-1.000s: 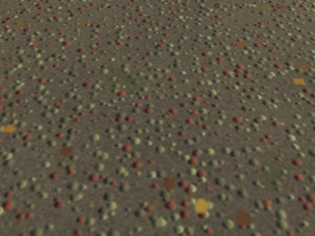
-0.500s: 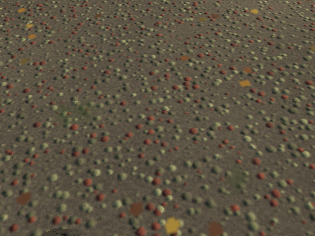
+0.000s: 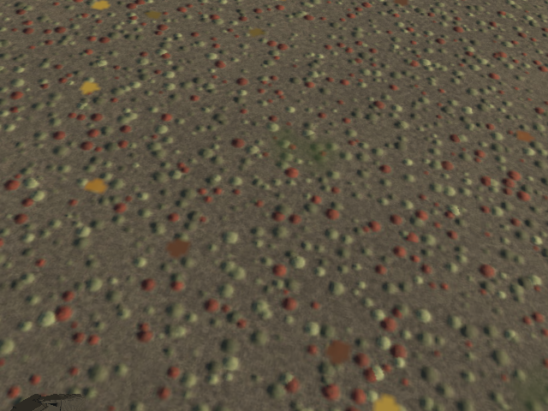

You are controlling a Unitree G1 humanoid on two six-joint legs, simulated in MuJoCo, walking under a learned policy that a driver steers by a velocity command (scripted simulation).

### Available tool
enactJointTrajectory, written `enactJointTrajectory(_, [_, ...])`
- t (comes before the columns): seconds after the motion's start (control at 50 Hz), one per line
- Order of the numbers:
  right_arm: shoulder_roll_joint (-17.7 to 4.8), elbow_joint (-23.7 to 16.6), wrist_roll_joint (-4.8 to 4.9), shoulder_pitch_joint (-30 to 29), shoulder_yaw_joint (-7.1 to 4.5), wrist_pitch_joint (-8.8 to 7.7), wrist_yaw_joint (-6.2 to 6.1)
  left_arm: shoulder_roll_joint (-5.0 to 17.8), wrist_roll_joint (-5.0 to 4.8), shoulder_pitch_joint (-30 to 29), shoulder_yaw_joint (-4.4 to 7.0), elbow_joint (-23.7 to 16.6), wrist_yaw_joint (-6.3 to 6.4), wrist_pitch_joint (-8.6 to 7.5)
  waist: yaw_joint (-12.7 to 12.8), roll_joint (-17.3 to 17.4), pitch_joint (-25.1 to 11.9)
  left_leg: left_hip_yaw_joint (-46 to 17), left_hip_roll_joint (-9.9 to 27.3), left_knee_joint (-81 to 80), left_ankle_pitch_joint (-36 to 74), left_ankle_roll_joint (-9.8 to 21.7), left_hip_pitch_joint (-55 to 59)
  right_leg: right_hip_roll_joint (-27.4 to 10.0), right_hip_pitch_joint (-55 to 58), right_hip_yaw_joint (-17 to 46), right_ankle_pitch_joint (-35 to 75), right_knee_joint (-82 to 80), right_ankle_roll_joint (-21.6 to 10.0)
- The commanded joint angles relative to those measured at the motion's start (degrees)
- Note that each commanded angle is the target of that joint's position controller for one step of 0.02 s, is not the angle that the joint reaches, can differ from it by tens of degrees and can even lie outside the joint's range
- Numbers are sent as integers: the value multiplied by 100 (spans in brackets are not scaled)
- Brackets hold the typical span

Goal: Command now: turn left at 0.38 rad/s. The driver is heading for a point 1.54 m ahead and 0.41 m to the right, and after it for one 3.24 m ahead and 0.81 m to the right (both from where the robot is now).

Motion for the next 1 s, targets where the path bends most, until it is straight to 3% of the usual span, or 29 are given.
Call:
enactJointTrajectory(0.02, [-671, -369, -125, -53, -124, -45, -17, 388, -11, 30, 56, -229, -43, -51, -162, 1046, -969, -908, 1409, -215, 2440, 753, 798, -211, 195, -262, 168, -257, 34])
enactJointTrajectory(0.08, [-186, -222, -265, -183, 134, -91, 85, 233, -10, 104, -44, -193, -137, -84, -174, 986, -880, -721, 1444, -233, 2487, 764, 421, -480, 1022, -393, 122, -839, -123])
enactJointTrajectory(0.12, [-302, -117, -289, -302, 141, -138, 149, 311, -54, 109, -49, -212, -175, -111, -139, 1016, -594, -636, 1432, -248, 2175, 737, 256, -415, 1381, -553, 217, -1451, -275])
enactJointTrajectory(0.16, [-658, 6, -197, -198, 27, -162, 132, 616, -58, 78, 10, -309, -189, -155, -78, 861, -306, -564, 1263, -113, 1773, 557, 376, -301, 1442, -549, 1118, -2330, -496])
enactJointTrajectory(0.18, [-753, 24, -213, -70, -21, -191, 97, 883, -42, 84, 62, -382, -180, -175, -159, 527, -355, -439, 1046, 130, 1268, 378, 479, -486, 1493, -130, 2286, -2322, -650])
enactJointTrajectory(0.2, [-727, -12, -291, 155, -47, -226, 69, 1206, -57, 151, 142, -399, -180, -192, -399, -106, -431, -6, 533, 564, 686, 139, 355, -773, 1599, 456, 3383, -2182, -958])
enactJointTrajectory(0.22, [-632, -74, -317, -6, -43, -232, 26, 1249, -148, 421, 200, -313, -194, -197, -268, -614, -536, 571, 87, 1109, 254, -193, 121, -1114, 1680, 1110, 3394, -2423, -1451])
enactJointTrajectory(0.24, [-546, -170, -288, -305, -48, -236, -19, 1161, -142, 733, 194, -264, -187, -190, -46, -960, -613, 807, -157, 1692, -464, -426, -290, -1523, 1957, 1925, 3414, -2712, -1924])
enactJointTrajectory(0.26, [-380, -301, -220, -597, -32, -227, -40, 1061, -72, 1076, 173, -171, -157, -191, 157, -1315, -678, 714, -345, 2354, -1955, -512, -1013, -1861, 2427, 2656, 3421, -2972, -2286])
enactJointTrajectory(0.28, [-339, -382, -160, -740, -42, -208, -26, 1038, -31, 1312, 177, -127, -135, -226, 313, -1233, -790, 413, -296, 3269, -2747, -572, -1529, -1985, 2807, 2929, 3318, -3075, -2406])
enactJointTrajectory(0.32, [-213, -352, -95, -636, -46, -207, 47, 1075, -145, 924, 233, -229, -34, -207, 66, -628, -869, 196, 20, 3323, -2195, -613, -1694, -1620, 2822, 2308, 2989, -2876, -1969])
enactJointTrajectory(0.34, [-147, -341, -93, -676, -38, -232, 69, 1009, -230, 715, 245, -294, 23, -122, 24, -545, -847, 279, 80, 2647, -1893, -655, -1615, -1362, 2767, 2061, 2656, -2878, -1730])
enactJointTrajectory(0.38, [22, -303, -49, -712, -16, -307, 147, 990, -227, 611, 288, -401, 111, 112, 75, -719, -948, 515, -87, 1792, -1401, -774, -1141, -1066, 2551, 1985, 2450, -2870, -1581])
enactJointTrajectory(0.44, [-57, -128, 5, -241, -79, -365, 255, 1019, -211, 464, 351, -585, 115, 264, -7, -974, -1136, 598, -187, 578, -763, -748, -185, -922, 2082, 2157, 2131, -2836, -1477])
enactJointTrajectory(0.46, [-129, -9, 18, 129, -130, -379, 264, 955, -278, 341, 328, -636, 128, 283, -202, -874, -1292, 665, -129, -110, -283, -663, 448, -772, 1653, 2150, 737, -2849, -1347])
enactJointTrajectory(0.48, [-259, 102, 59, 410, -207, -369, 234, 812, -307, 360, 274, -661, 136, 275, -341, -637, -1272, 613, 142, -578, -25, -496, 1436, -456, 678, 1952, -1165, -2704, -1101])
enactJointTrajectory(0.5, [-675, 91, 28, 768, -318, -338, 158, 447, -216, 691, 166, -616, 98, 246, -356, 398, -1315, -738, 1375, -874, -1550, -98, 2370, 161, -596, 1180, -2248, -1271, -771])
enactJointTrajectory(0.52, [-1193, 24, -277, 648, -375, -409, 223, 242, -230, 501, 100, -924, 65, 109, -276, 1617, -746, -2968, 2680, -1804, -3289, 516, 1723, 387, -1788, 765, -1534, 113, -697])
enactJointTrajectory(0.54, [-1044, -154, -363, 70, -321, -552, 208, 603, -216, 468, 149, -941, 37, 1, -2, 1353, -300, -3045, 2814, -1898, -3665, 665, 1268, -264, -1956, 677, -951, 796, -712])
enactJointTrajectory(0.56, [-706, -209, -239, -212, -229, -633, 137, 844, -175, 518, 215, -808, 4, -18, 44, 1050, -60, -2269, 2503, -1860, -3226, 486, 1170, -381, -2072, 489, -442, 1077, -626])
enactJointTrajectory(0.6, [-518, -166, -94, -88, -150, -720, 49, 700, -94, 796, 184, -605, -62, -46, -3, 731, -169, -1139, 2026, -1758, -2264, 177, 1335, -530, -2029, 164, 226, 1710, -453])
enactJointTrajectory(0.68, [-516, 46, -204, 700, -95, -868, 101, 467, -208, 559, 75, -788, -164, -131, -317, 704, 33, -18, 1826, -1797, -1577, 130, 1340, -760, -2437, -132, 1023, 2368, -375])
enactJointTrajectory(0.72, [-524, 139, -239, 932, -84, -882, 131, 448, -230, 444, 57, -879, -184, -144, -396, 673, 175, 257, 1881, -1838, -1357, 186, 1424, -814, -2654, -78, 1282, 2306, -301])
enactJointTrajectory(0.78, [-420, 403, -250, 1427, -29, -897, 210, 198, -251, 325, -43, -956, -170, -215, -407, 469, 497, 68, 2046, -2027, -1377, 594, 1399, -585, -2835, 352, 1400, 1746, -327])
enactJointTrajectory(0.82, [-445, 519, -185, 1477, -16, -833, 212, 179, -227, 101, -89, -1050, -230, -292, -331, 397, 705, 105, 2186, -2183, -1182, 779, 1575, -584, -3020, 245, 1476, 1146, -372])
enactJointTrajectory(0.86, [-418, 650, -74, 1560, 35, -776, 219, 124, -122, -300, -172, -1153, -339, -394, -367, 430, 788, 245, 2140, -2304, -643, 832, 1589, -882, -2751, -425, 1666, 386, -382])
enactJointTrajectory(0.92, [-480, 870, 20, 1933, 57, -726, 183, -72, -192, -956, -296, -1400, -539, -596, -592, 525, 903, 390, 2159, -2349, 165, 839, 1560, -780, -1951, -610, 1549, -702, -410])
enactJointTrajectory(0.96, [-675, 936, 92, 1881, 22, -682, 169, 37, -229, -951, -273, -1431, -616, -686, -447, 732, 789, 527, 2153, -2193, 632, 747, 1531, -542, -1029, -704, 1182, -1430, -519])
enactJointTrajectory(1.0, [-858, 1076, 58, 1919, -1, -667, 179, 403, -256, -410, -116, -1363, -567, -698, -6, 1163, 271, 571, 2186, -1425, 2677, 627, 1532, -209, 402, -815, 729, -1748, -710])
Velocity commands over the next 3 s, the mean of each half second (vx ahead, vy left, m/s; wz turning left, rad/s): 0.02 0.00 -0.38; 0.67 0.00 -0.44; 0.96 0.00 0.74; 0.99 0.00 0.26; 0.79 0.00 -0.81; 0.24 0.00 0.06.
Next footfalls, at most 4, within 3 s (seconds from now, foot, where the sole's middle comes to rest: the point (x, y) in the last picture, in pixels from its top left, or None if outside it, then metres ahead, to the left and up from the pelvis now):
0.18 right None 0.08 -0.16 -0.78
0.48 left None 0.10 0.09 -0.78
1.04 right None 0.28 -0.37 -0.78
1.50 left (361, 289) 0.75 -0.27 -0.78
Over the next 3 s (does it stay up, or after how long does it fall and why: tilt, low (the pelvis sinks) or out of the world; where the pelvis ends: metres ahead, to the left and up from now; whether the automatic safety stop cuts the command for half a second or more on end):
stays up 1.56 -0.38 0.00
